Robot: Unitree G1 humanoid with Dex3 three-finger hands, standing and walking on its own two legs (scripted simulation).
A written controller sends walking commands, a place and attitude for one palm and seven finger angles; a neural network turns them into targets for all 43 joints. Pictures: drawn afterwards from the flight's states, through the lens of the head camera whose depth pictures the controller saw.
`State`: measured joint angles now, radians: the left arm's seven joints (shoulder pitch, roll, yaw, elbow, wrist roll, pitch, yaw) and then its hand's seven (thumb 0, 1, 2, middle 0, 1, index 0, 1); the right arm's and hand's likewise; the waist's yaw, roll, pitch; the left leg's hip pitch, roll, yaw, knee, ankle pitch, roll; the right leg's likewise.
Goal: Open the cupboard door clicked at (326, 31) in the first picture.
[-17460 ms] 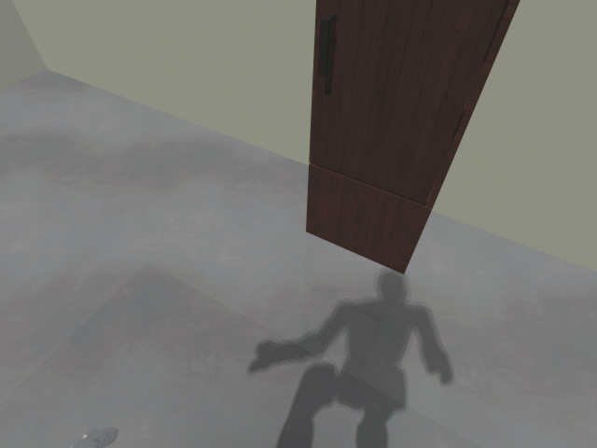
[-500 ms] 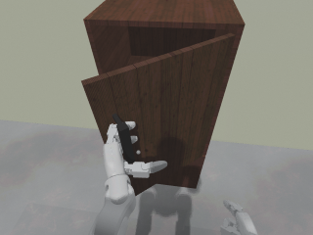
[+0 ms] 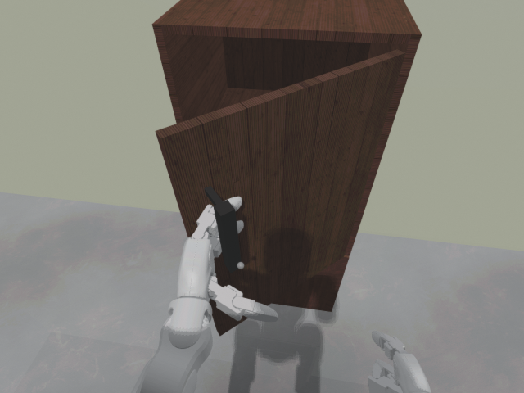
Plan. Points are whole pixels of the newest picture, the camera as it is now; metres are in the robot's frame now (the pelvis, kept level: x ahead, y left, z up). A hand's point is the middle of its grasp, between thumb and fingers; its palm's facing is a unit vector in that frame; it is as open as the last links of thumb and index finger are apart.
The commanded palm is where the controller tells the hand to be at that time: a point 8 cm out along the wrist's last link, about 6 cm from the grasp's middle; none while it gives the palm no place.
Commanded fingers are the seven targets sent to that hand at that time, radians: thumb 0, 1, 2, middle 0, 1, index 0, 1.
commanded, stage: slide the hand sideways off the handle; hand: left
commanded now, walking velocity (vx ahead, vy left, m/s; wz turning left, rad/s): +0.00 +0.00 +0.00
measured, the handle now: (222, 230) +0.33 +0.09 +0.10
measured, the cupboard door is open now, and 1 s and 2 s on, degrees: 42 41 41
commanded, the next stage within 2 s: draw the hand back to the body in 1.08 s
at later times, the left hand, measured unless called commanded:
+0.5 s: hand (225, 282) +0.24 +0.07 +0.09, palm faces -0.12 -0.99 -0.01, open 16.0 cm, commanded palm +0.22 +0.14 +0.10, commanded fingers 0.00 -0.50 0.30 -0.15 -0.30 -0.15 -0.30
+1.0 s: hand (169, 308) +0.21 +0.14 +0.09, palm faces -0.05 -1.00 -0.05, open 16.3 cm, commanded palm +0.18 +0.20 +0.10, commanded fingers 0.00 -0.50 0.30 -0.15 -0.30 -0.15 -0.30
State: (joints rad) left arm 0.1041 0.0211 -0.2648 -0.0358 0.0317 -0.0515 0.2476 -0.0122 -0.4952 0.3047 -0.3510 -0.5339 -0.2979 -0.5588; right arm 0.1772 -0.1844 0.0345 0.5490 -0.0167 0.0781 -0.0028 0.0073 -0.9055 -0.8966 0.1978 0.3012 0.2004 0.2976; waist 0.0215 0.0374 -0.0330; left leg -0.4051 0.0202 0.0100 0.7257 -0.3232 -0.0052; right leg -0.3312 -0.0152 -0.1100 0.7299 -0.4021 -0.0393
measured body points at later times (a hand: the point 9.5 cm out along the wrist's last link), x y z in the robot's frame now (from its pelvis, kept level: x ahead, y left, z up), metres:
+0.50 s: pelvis +0.00 -0.01 +0.01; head -0.01 -0.03 +0.46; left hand +0.24 +0.13 +0.10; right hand +0.17 -0.23 -0.07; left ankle +0.04 +0.12 -0.71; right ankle -0.01 -0.09 -0.71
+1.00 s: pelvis +0.02 -0.01 +0.00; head +0.03 -0.03 +0.45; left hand +0.20 +0.19 +0.09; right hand +0.21 -0.23 -0.07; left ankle +0.04 +0.12 -0.71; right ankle -0.01 -0.09 -0.71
